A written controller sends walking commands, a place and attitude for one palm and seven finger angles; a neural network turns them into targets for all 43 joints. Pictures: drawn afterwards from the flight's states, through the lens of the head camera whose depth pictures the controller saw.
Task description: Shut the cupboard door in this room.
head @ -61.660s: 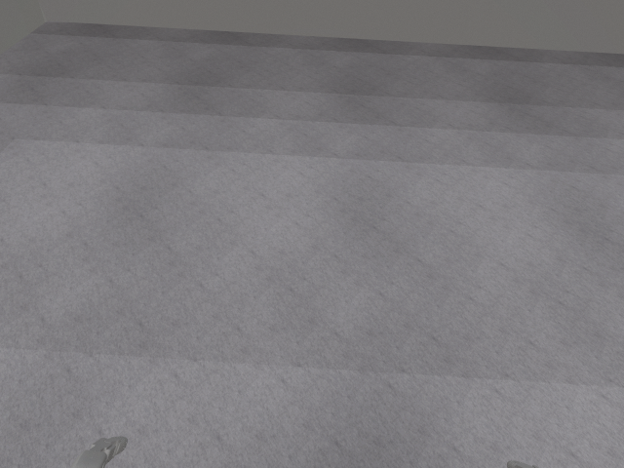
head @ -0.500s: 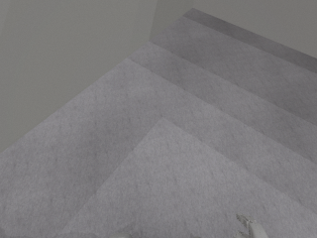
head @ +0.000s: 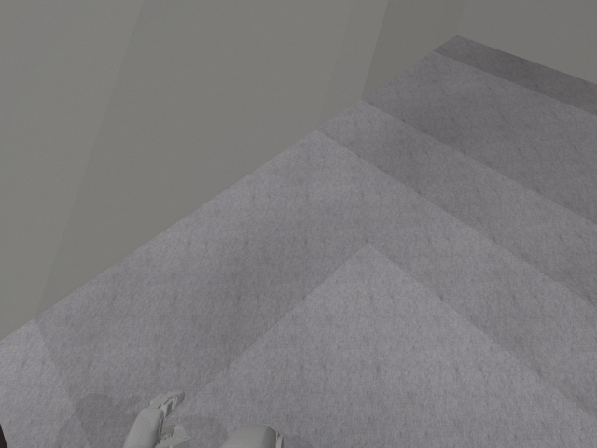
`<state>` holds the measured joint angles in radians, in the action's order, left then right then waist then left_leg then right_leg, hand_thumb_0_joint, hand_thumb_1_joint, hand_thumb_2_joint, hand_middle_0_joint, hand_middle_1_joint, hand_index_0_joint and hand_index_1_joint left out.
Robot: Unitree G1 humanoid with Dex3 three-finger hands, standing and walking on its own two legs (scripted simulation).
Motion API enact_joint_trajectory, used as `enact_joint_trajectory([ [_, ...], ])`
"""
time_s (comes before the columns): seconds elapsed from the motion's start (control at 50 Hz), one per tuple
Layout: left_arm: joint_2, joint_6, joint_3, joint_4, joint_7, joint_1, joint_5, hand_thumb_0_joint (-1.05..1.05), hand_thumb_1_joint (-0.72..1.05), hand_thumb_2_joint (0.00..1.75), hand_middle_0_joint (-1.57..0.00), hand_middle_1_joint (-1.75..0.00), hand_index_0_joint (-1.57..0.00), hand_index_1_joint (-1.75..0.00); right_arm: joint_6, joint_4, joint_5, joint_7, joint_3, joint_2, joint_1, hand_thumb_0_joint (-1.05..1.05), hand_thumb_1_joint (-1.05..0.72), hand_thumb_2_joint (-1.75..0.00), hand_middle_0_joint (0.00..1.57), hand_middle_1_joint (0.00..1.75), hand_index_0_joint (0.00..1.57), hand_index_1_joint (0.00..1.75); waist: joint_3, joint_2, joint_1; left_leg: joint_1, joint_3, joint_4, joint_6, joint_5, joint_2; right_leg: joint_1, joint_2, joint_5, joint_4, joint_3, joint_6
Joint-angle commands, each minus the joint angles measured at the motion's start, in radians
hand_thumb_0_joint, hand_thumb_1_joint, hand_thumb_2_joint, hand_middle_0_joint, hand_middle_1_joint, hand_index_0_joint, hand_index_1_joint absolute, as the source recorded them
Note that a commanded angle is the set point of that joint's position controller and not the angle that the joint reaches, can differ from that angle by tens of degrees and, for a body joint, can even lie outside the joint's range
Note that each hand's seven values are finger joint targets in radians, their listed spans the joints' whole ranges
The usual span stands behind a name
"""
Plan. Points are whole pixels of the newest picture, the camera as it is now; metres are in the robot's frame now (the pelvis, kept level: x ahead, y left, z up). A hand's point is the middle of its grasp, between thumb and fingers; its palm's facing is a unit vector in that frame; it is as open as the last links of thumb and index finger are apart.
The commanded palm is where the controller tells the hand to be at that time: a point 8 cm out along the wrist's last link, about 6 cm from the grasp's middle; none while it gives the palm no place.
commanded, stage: turn to face it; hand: left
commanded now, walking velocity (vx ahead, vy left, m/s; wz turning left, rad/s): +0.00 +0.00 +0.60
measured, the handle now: out of the picture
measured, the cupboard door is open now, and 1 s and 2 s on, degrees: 100 100 100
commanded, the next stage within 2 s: none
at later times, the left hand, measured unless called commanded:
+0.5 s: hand out of the picture -0.04 +0.27 -0.18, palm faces +0.35 -0.91 -0.24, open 7.4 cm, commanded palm none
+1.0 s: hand out of the picture +0.03 +0.23 -0.13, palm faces +0.53 -0.80 -0.28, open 7.4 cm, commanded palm none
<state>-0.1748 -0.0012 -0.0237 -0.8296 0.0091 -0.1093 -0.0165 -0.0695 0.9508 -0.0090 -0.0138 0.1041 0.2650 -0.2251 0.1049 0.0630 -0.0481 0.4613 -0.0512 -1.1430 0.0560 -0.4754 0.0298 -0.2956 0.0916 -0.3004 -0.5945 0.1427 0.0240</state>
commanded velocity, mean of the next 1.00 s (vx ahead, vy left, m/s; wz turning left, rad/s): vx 0.00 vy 0.00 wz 0.60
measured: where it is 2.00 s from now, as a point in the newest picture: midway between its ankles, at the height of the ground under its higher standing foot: outside the picture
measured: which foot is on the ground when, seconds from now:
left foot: up 0.00-0.34, down 0.36-0.90, up 0.92-1.00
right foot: down 0.00-0.36, up 0.38-0.88, down 0.90-1.00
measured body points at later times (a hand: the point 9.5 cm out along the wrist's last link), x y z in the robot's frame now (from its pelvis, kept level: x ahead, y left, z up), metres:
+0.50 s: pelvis -0.01 +0.04 +0.00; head +0.03 +0.09 +0.45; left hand -0.06 +0.31 -0.16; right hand +0.19 -0.16 -0.12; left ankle -0.03 +0.13 -0.73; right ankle +0.01 -0.11 -0.66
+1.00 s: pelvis +0.02 +0.00 +0.00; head +0.08 -0.01 +0.45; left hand +0.01 +0.27 -0.11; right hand +0.19 -0.21 -0.17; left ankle -0.06 +0.10 -0.67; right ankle +0.08 -0.09 -0.73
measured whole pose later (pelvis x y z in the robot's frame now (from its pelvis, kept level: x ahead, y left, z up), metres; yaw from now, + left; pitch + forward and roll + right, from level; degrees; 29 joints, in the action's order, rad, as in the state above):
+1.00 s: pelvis +0.02 +0.00 +0.00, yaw +35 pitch +0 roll +1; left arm -0.17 -0.01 -0.03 -0.84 0.01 -0.11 -0.01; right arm -0.07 0.96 -0.01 -0.01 0.10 0.25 -0.24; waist 0.09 0.07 -0.05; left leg 0.48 -0.07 -1.05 0.05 -0.45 0.06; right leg -0.27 0.06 -0.30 -0.56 0.11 0.02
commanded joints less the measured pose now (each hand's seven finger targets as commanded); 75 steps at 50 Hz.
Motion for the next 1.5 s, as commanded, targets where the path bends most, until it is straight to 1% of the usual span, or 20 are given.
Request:
enact_joint_trajectory([
  [0.0, -0.181, 0.020, -0.060, 0.062, 0.021, -0.040, 0.001, 0.00, 0.90, 0.90, -0.20, -0.30, -0.20, -0.30, 0.008, -0.064, -0.009, -0.017, 0.014, 0.051, -0.014, 0.00, -0.90, -0.90, 0.20, 0.30, 0.20, 0.30, -0.105, -0.266, 0.033, 0.104, 0.007, -0.136, 0.024, 0.121, -0.063, 0.133, 0.241, 0.317, 0.271, -0.119, 0.041],
  [0.24, -0.251, 0.005, -0.093, -0.008, 0.019, -0.180, -0.014, 0.00, 0.90, 0.90, -0.20, -0.30, -0.20, -0.30, 0.024, -0.108, 0.001, -0.023, -0.015, 0.008, 0.130, 0.00, -0.90, -0.90, 0.20, 0.30, 0.20, 0.30, -0.129, -0.287, 0.109, -0.040, 0.145, 0.376, 0.010, 0.029, -0.066, 0.217, 0.323, 0.427, 0.190, -0.003, 0.082],
  [0.3, -0.261, -0.002, -0.100, -0.018, 0.013, -0.160, -0.008, 0.00, 0.90, 0.90, -0.20, -0.30, -0.20, -0.30, 0.038, -0.100, -0.002, -0.020, -0.010, 0.030, 0.068, 0.00, -0.90, -0.90, 0.20, 0.30, 0.20, 0.30, -0.177, -0.239, 0.062, -0.195, 0.169, 0.593, -0.009, 0.175, -0.057, 0.168, 0.314, 0.371, 0.067, 0.055, 0.024],
  [0.32, -0.244, -0.006, -0.096, -0.016, 0.011, -0.157, -0.001, 0.00, 0.90, 0.90, -0.20, -0.30, -0.20, -0.30, 0.046, -0.090, -0.003, -0.020, 0.000, 0.067, 0.014, 0.00, -0.90, -0.90, 0.20, 0.30, 0.20, 0.30, -0.207, -0.141, 0.027, -0.346, 0.125, 0.723, -0.024, 0.295, -0.080, 0.070, 0.285, 0.298, -0.070, 0.082, -0.018],
  [0.36, -0.137, -0.016, -0.063, 0.056, 0.001, -0.074, 0.004, 0.00, 0.90, 0.90, -0.20, -0.30, -0.20, -0.30, 0.052, -0.070, -0.004, 0.000, 0.046, 0.260, -0.109, 0.00, -0.90, -0.90, 0.20, 0.30, 0.20, 0.30, -0.249, 0.286, -0.051, -0.518, -0.367, 0.801, -0.247, 0.860, -0.473, -0.340, 0.054, -0.408, -0.482, 0.027, -0.131],
  [0.38, -0.168, -0.022, -0.064, 0.061, 0.005, -0.042, 0.000, 0.00, 0.90, 0.90, -0.20, -0.30, -0.20, -0.30, 0.048, -0.058, -0.002, 0.004, 0.036, 0.241, -0.110, 0.00, -0.90, -0.90, 0.20, 0.30, 0.20, 0.30, -0.240, 0.161, -0.044, -0.491, -0.289, 0.779, -0.286, 0.831, -0.487, -0.343, 0.077, -0.365, -0.549, -0.046, -0.114],
  [0.4, -0.158, -0.028, -0.067, 0.040, 0.011, -0.019, -0.003, 0.00, 0.90, 0.90, -0.20, -0.30, -0.20, -0.30, 0.054, -0.061, -0.006, 0.015, 0.027, 0.201, -0.069, 0.00, -0.90, -0.90, 0.20, 0.30, 0.20, 0.30, -0.201, 0.234, -0.037, -0.428, -0.266, 0.794, -0.257, 0.781, -0.401, -0.349, 0.077, -0.300, -0.563, -0.087, -0.112],
  [0.48, -0.168, -0.030, -0.079, -0.022, -0.008, -0.085, 0.000, 0.00, 0.90, 0.90, -0.20, -0.30, -0.20, -0.30, 0.063, -0.100, -0.006, 0.028, 0.000, 0.138, 0.046, 0.00, -0.90, -0.90, 0.20, 0.30, 0.20, 0.30, -0.141, 0.073, 0.039, -0.361, -0.138, 0.797, -0.182, 0.677, -0.253, -0.317, 0.037, -0.074, -0.599, -0.110, -0.128],
  [0.72, -0.148, -0.022, -0.061, 0.049, 0.003, 0.027, 0.010, 0.00, 0.90, 0.90, -0.20, -0.30, -0.20, -0.30, 0.058, -0.089, -0.013, 0.026, 0.016, 0.141, -0.037, 0.00, -0.90, -0.90, 0.20, 0.30, 0.20, 0.30, -0.154, 0.094, 0.007, -0.366, -0.316, 0.756, -0.238, 0.679, -0.247, -0.238, -0.025, -0.140, -0.283, -0.141, -0.140],
  [0.82, -0.150, -0.005, -0.061, 0.040, 0.009, -0.059, 0.020, 0.00, 0.90, 0.90, -0.20, -0.30, -0.20, -0.30, 0.049, -0.100, -0.009, 0.024, 0.024, 0.133, 0.013, 0.00, -0.90, -0.90, 0.20, 0.30, 0.20, 0.30, -0.197, 0.101, 0.054, -0.219, -0.347, 0.655, -0.183, 0.705, -0.181, 0.060, -0.080, 0.012, 0.064, -0.111, -0.112],
  [0.84, -0.166, 0.004, -0.067, 0.029, 0.011, -0.108, 0.019, 0.00, 0.90, 0.90, -0.20, -0.30, -0.20, -0.30, 0.049, -0.105, -0.003, 0.021, 0.022, 0.118, 0.022, 0.00, -0.90, -0.90, 0.20, 0.30, 0.20, 0.30, -0.224, 0.047, 0.081, -0.145, -0.318, 0.598, -0.138, 0.581, -0.140, 0.191, -0.041, 0.127, 0.215, -0.130, -0.104],
  [0.88, -0.302, 0.015, -0.090, 0.026, 0.022, -0.154, -0.003, 0.00, 0.90, 0.90, -0.20, -0.30, -0.20, -0.30, 0.052, -0.137, 0.005, 0.012, 0.013, 0.040, 0.019, 0.00, -0.90, -0.90, 0.20, 0.30, 0.20, 0.30, -0.237, -0.345, 0.105, 0.163, -0.019, 0.201, -0.002, -0.137, 0.064, 0.369, 0.420, 0.372, 0.287, -0.517, 0.090],
  [0.9, -0.283, 0.010, -0.085, 0.036, 0.025, -0.137, 0.003, 0.00, 0.90, 0.90, -0.20, -0.30, -0.20, -0.30, 0.042, -0.132, -0.005, 0.014, 0.023, 0.080, 0.015, 0.00, -0.90, -0.90, 0.20, 0.30, 0.20, 0.30, -0.209, -0.234, 0.086, 0.134, -0.059, 0.028, -0.009, -0.133, 0.010, 0.253, 0.428, 0.390, 0.270, -0.453, 0.141],
  [0.98, -0.174, 0.014, -0.062, 0.066, 0.025, 0.001, 0.002, 0.00, 0.90, 0.90, -0.20, -0.30, -0.20, -0.30, 0.011, -0.064, -0.013, -0.013, 0.020, 0.054, -0.026, 0.00, -0.90, -0.90, 0.20, 0.30, 0.20, 0.30, -0.077, -0.243, 0.021, 0.119, -0.016, -0.128, 0.017, 0.098, -0.049, 0.093, 0.241, 0.235, 0.290, -0.188, 0.064],
  [1.2, -0.249, 0.006, -0.091, -0.001, 0.018, -0.176, -0.011, 0.00, 0.90, 0.90, -0.20, -0.30, -0.20, -0.30, 0.018, -0.110, -0.002, -0.021, -0.011, 0.019, 0.141, 0.00, -0.90, -0.90, 0.20, 0.30, 0.20, 0.30, -0.100, -0.287, 0.109, -0.002, 0.122, 0.322, 0.025, 0.033, -0.053, 0.224, 0.286, 0.466, 0.201, -0.043, 0.083],
  [1.3, -0.264, -0.004, -0.101, -0.011, 0.012, -0.156, -0.003, 0.00, 0.90, 0.90, -0.20, -0.30, -0.20, -0.30, 0.041, -0.103, -0.003, -0.018, -0.007, 0.052, 0.057, 0.00, -0.90, -0.90, 0.20, 0.30, 0.20, 0.30, -0.185, -0.222, 0.049, -0.260, 0.158, 0.669, -0.010, 0.240, -0.038, 0.150, 0.279, 0.416, 0.006, 0.048, 0.002],
  [1.32, -0.233, -0.007, -0.094, -0.002, 0.008, -0.157, 0.003, 0.00, 0.90, 0.90, -0.20, -0.30, -0.20, -0.30, 0.051, -0.092, -0.007, -0.015, 0.009, 0.118, -0.006, 0.00, -0.90, -0.90, 0.20, 0.30, 0.20, 0.30, -0.242, -0.077, 0.012, -0.444, 0.040, 0.764, -0.049, 0.374, -0.128, 0.011, 0.229, 0.295, -0.186, 0.073, -0.046],
  [1.34, -0.155, -0.008, -0.073, 0.040, -0.003, -0.119, 0.011, 0.00, 0.90, 0.90, -0.20, -0.30, -0.20, -0.30, 0.058, -0.086, -0.012, -0.005, 0.045, 0.246, -0.075, 0.00, -0.90, -0.90, 0.20, 0.30, 0.20, 0.30, -0.264, 0.259, -0.044, -0.579, -0.354, 0.785, -0.194, 0.780, -0.425, -0.305, 0.061, -0.326, -0.429, 0.076, -0.127],
  [1.36, -0.161, -0.019, -0.062, 0.061, 0.005, -0.057, 0.002, 0.00, 0.90, 0.90, -0.20, -0.30, -0.20, -0.30, 0.049, -0.061, 0.001, 0.002, 0.043, 0.269, -0.126, 0.00, -0.90, -0.90, 0.20, 0.30, 0.20, 0.30, -0.289, 0.206, -0.055, -0.571, -0.342, 0.756, -0.276, 0.958, -0.489, -0.346, 0.058, -0.391, -0.525, -0.042, -0.116],
  [1.48, -0.173, -0.027, -0.074, -0.009, -0.007, -0.085, 0.004, 0.00, 0.90, 0.90, -0.20, -0.30, -0.20, -0.30, 0.062, -0.103, -0.007, 0.028, 0.001, 0.144, 0.049, 0.00, -0.90, -0.90, 0.20, 0.30, 0.20, 0.30, -0.161, 0.087, 0.036, -0.389, -0.125, 0.764, -0.191, 0.768, -0.248, -0.299, 0.029, -0.097, -0.575, -0.109, -0.128],
])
